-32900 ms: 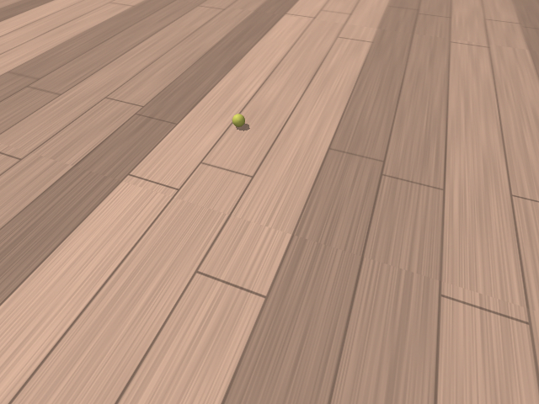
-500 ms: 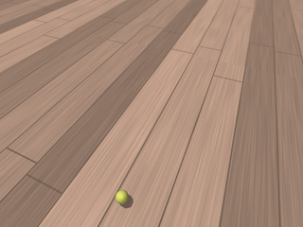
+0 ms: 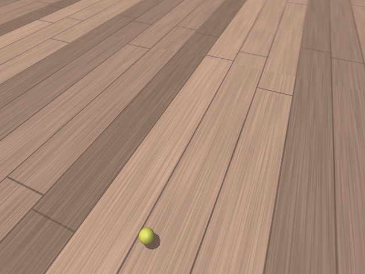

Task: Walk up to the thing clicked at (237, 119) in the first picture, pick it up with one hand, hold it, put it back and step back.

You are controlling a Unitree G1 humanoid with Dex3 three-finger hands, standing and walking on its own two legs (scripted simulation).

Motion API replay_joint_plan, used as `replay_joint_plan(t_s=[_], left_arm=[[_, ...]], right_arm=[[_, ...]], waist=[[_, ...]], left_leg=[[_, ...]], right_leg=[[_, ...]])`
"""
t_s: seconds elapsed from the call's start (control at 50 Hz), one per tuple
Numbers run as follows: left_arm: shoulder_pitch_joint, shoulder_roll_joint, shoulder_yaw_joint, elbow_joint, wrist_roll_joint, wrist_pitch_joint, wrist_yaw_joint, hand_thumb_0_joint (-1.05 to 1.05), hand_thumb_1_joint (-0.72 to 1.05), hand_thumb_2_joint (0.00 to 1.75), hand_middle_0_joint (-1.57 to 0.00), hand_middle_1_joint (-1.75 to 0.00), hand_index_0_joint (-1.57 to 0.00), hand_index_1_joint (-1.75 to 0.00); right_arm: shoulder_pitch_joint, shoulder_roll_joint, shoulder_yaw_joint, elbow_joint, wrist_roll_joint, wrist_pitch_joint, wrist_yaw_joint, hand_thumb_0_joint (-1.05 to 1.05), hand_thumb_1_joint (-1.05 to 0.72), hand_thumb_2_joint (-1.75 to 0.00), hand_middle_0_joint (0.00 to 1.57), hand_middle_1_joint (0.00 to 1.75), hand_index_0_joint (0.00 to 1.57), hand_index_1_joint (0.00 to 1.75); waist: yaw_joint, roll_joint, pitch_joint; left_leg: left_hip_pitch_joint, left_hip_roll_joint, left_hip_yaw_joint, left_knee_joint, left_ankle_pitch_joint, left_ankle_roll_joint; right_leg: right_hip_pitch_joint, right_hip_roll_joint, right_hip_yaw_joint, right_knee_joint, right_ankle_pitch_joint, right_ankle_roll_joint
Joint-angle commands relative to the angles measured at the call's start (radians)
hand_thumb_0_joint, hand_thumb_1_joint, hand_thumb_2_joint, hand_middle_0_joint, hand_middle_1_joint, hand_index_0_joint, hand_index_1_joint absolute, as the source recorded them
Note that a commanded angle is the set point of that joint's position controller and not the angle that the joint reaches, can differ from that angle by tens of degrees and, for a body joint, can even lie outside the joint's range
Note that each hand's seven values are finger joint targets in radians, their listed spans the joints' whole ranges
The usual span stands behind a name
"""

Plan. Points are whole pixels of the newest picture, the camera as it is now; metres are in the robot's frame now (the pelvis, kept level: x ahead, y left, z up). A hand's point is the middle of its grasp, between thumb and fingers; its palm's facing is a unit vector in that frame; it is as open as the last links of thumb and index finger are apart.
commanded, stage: stand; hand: left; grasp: from above
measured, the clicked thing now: (146, 235) +0.42 +0.23 -0.74
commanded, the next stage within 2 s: step back in 0.08 s
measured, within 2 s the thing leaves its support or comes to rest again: neither
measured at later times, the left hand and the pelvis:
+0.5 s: hand out of the picture +0.09 +0.30 -0.18, palm faces -0.03 -0.92 -0.38, open 7.4 cm; pelvis -0.06 +0.04 -0.02, yaw -1 degrees
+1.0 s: hand out of the picture -0.04 +0.28 -0.16, palm faces -0.06 -0.91 -0.41, open 7.4 cm; pelvis -0.17 +0.03 -0.02, yaw -4 degrees
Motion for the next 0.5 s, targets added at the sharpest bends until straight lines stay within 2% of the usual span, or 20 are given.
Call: replay_joint_plan(t_s=[0.0,0.04,0.06,0.1,0.14,0.18,0.22,0.24,0.26,0.28,0.3,0.32,0.34,0.36,0.38,0.4,0.42,0.44,0.46,0.48], left_arm=[[-0.038,0.208,0.032,-0.063,-0.003,-0.021,0.011,0.00,0.90,0.90,-0.20,-0.30,-0.20,-0.30],[-0.035,0.211,0.032,-0.066,-0.003,-0.021,0.010,0.00,0.90,0.90,-0.20,-0.30,-0.20,-0.30],[-0.033,0.289,0.073,-0.092,-0.023,-0.012,0.016,0.00,0.90,0.90,-0.20,-0.30,-0.20,-0.30],[-0.014,0.281,0.079,-0.119,-0.025,-0.007,0.023,0.00,0.90,0.90,-0.20,-0.30,-0.20,-0.30],[-0.028,0.283,0.085,-0.161,-0.023,-0.002,0.025,0.00,0.90,0.90,-0.20,-0.30,-0.20,-0.30],[-0.057,0.300,0.092,-0.198,-0.017,0.006,0.024,0.00,0.90,0.90,-0.20,-0.30,-0.20,-0.30],[-0.111,0.326,0.097,-0.241,-0.004,0.014,0.028,0.00,0.90,0.90,-0.20,-0.30,-0.20,-0.30],[-0.134,0.332,0.098,-0.269,0.005,0.018,0.028,0.00,0.90,0.90,-0.20,-0.30,-0.20,-0.30],[-0.165,0.332,0.097,-0.288,0.009,0.020,0.028,0.00,0.90,0.90,-0.20,-0.30,-0.20,-0.30],[-0.182,0.318,0.092,-0.298,0.010,0.024,0.029,0.00,0.90,0.90,-0.20,-0.30,-0.20,-0.30],[-0.180,0.297,0.085,-0.309,0.007,0.029,0.029,0.00,0.90,0.90,-0.20,-0.30,-0.20,-0.30],[-0.147,0.240,0.074,-0.314,-0.006,0.039,0.030,0.00,0.90,0.90,-0.20,-0.30,-0.20,-0.30],[-0.117,0.205,0.070,-0.317,-0.009,0.051,0.036,0.00,0.90,0.90,-0.20,-0.30,-0.20,-0.30],[-0.083,0.217,0.074,-0.315,-0.006,0.057,0.044,0.00,0.90,0.90,-0.20,-0.30,-0.20,-0.30],[-0.074,0.218,0.071,-0.309,-0.003,0.059,0.051,0.00,0.90,0.90,-0.20,-0.30,-0.20,-0.30],[-0.064,0.231,0.073,-0.297,-0.006,0.058,0.054,0.00,0.90,0.90,-0.20,-0.30,-0.20,-0.30],[-0.033,0.243,0.071,-0.290,-0.011,0.058,0.052,0.00,0.90,0.90,-0.20,-0.30,-0.20,-0.30],[-0.013,0.243,0.075,-0.289,-0.013,0.057,0.046,0.00,0.90,0.90,-0.20,-0.30,-0.20,-0.30],[0.007,0.248,0.083,-0.297,-0.007,0.055,0.041,0.00,0.90,0.90,-0.20,-0.30,-0.20,-0.30],[-0.002,0.253,0.088,-0.303,0.000,0.053,0.037,0.00,0.90,0.90,-0.20,-0.30,-0.20,-0.30]], right_arm=[[-0.032,-0.208,-0.037,-0.057,-0.002,-0.017,-0.008,0.00,-0.90,-0.90,0.20,0.30,0.20,0.30],[-0.036,-0.212,-0.038,-0.060,-0.002,-0.016,-0.009,0.00,-0.90,-0.90,0.20,0.30,0.20,0.30],[-0.076,-0.264,-0.059,-0.085,0.008,0.004,-0.002,0.00,-0.90,-0.90,0.20,0.30,0.20,0.30],[-0.049,-0.248,-0.066,-0.107,0.020,0.016,-0.002,0.00,-0.90,-0.90,0.20,0.30,0.20,0.30],[-0.022,-0.245,-0.075,-0.128,0.022,0.026,-0.001,0.00,-0.90,-0.90,0.20,0.30,0.20,0.30],[-0.019,-0.236,-0.080,-0.148,0.019,0.037,0.002,0.00,-0.90,-0.90,0.20,0.30,0.20,0.30],[0.010,-0.223,-0.087,-0.166,0.013,0.053,0.008,0.00,-0.90,-0.90,0.20,0.30,0.20,0.30],[0.046,-0.223,-0.091,-0.176,0.009,0.060,0.014,0.00,-0.90,-0.90,0.20,0.30,0.20,0.30],[0.083,-0.221,-0.095,-0.181,0.011,0.063,0.018,0.00,-0.90,-0.90,0.20,0.30,0.20,0.30],[0.097,-0.225,-0.100,-0.184,0.012,0.059,0.021,0.00,-0.90,-0.90,0.20,0.30,0.20,0.30],[0.118,-0.235,-0.103,-0.187,0.009,0.049,0.019,0.00,-0.90,-0.90,0.20,0.30,0.20,0.30],[0.086,-0.296,-0.116,-0.202,-0.006,0.038,0.014,0.00,-0.90,-0.90,0.20,0.30,0.20,0.30],[0.081,-0.349,-0.129,-0.215,-0.020,0.029,0.011,0.00,-0.90,-0.90,0.20,0.30,0.20,0.30],[0.082,-0.379,-0.135,-0.226,-0.017,0.021,0.005,0.00,-0.90,-0.90,0.20,0.30,0.20,0.30],[0.057,-0.385,-0.139,-0.249,-0.019,0.022,0.000,0.00,-0.90,-0.90,0.20,0.30,0.20,0.30],[0.006,-0.351,-0.132,-0.266,-0.013,0.022,-0.011,0.00,-0.90,-0.90,0.20,0.30,0.20,0.30],[-0.040,-0.313,-0.129,-0.289,-0.018,0.019,-0.019,0.00,-0.90,-0.90,0.20,0.30,0.20,0.30],[-0.046,-0.303,-0.120,-0.299,-0.020,0.018,-0.024,0.00,-0.90,-0.90,0.20,0.30,0.20,0.30],[-0.027,-0.287,-0.119,-0.310,-0.017,0.016,-0.027,0.00,-0.90,-0.90,0.20,0.30,0.20,0.30],[0.002,-0.277,-0.121,-0.312,-0.016,0.015,-0.028,0.00,-0.90,-0.90,0.20,0.30,0.20,0.30]], waist=[[-0.008,-0.003,-0.055],[-0.004,-0.003,-0.070],[-0.003,-0.014,0.039],[-0.014,-0.020,-0.044],[-0.022,-0.056,-0.132],[-0.023,-0.085,-0.142],[-0.030,-0.181,-0.120],[-0.043,-0.217,-0.112],[-0.063,-0.224,-0.104],[-0.076,-0.202,-0.097],[-0.079,-0.136,-0.090],[-0.057,0.093,-0.073],[-0.045,0.203,-0.062],[-0.040,0.158,-0.102],[-0.045,0.173,-0.119],[-0.025,0.151,-0.105],[-0.004,0.117,-0.109],[0.013,0.139,-0.097],[0.009,0.141,-0.114],[-0.007,0.115,-0.117]], left_leg=[[-0.008,0.109,-0.088,-0.049,0.127,0.026],[-0.001,0.114,-0.087,-0.041,0.135,0.032],[-0.071,0.092,-0.098,0.061,0.287,0.051],[-0.052,0.084,-0.071,0.143,0.339,0.059],[-0.051,0.057,-0.047,0.232,0.298,0.066],[-0.073,0.009,-0.019,0.326,0.178,0.053],[-0.087,-0.046,-0.008,0.485,-0.118,0.053],[-0.084,-0.050,-0.022,0.533,-0.253,0.063],[-0.067,-0.032,-0.045,0.532,-0.292,0.071],[-0.067,-0.021,-0.046,0.454,-0.212,0.079],[-0.097,0.024,-0.063,0.293,0.071,0.083],[-0.114,0.154,-0.234,0.123,0.367,0.115],[-0.032,0.260,-0.403,0.051,0.560,0.167],[-0.014,0.317,-0.413,0.095,0.690,0.235],[-0.017,0.336,-0.437,0.087,0.667,0.239],[-0.035,0.326,-0.395,0.098,0.606,0.264],[-0.014,0.263,-0.302,0.134,0.560,0.236],[-0.034,0.236,-0.258,0.143,0.527,0.230],[0.016,0.239,-0.262,0.158,0.519,0.243],[0.026,0.237,-0.258,0.155,0.522,0.251]], right_leg=[[0.005,-0.098,0.081,-0.055,0.102,-0.032],[0.016,-0.103,0.083,-0.052,0.126,-0.034],[-0.074,-0.087,0.098,0.033,0.308,-0.043],[-0.046,-0.100,0.093,0.071,0.386,-0.077],[-0.027,-0.133,0.126,0.093,0.399,-0.121],[-0.068,-0.194,0.175,0.080,0.393,-0.174],[-0.167,-0.283,0.237,0.068,0.381,-0.246],[-0.219,-0.309,0.250,0.080,0.348,-0.266],[-0.264,-0.308,0.231,0.112,0.330,-0.260],[-0.261,-0.267,0.191,0.167,0.305,-0.227],[-0.213,-0.183,0.131,0.278,0.249,-0.160],[-0.252,-0.021,0.052,0.470,0.077,-0.087],[-0.384,0.130,0.106,0.597,-0.394,-0.063],[-0.383,0.141,0.189,0.733,-0.478,-0.062],[-0.399,0.152,0.248,0.796,-0.490,-0.061],[-0.403,0.140,0.260,0.870,-0.442,-0.062],[-0.428,0.133,0.252,0.891,-0.379,-0.057],[-0.425,0.134,0.243,0.905,-0.342,-0.048],[-0.423,0.123,0.220,0.904,-0.325,-0.037],[-0.409,0.124,0.217,0.903,-0.330,-0.026]])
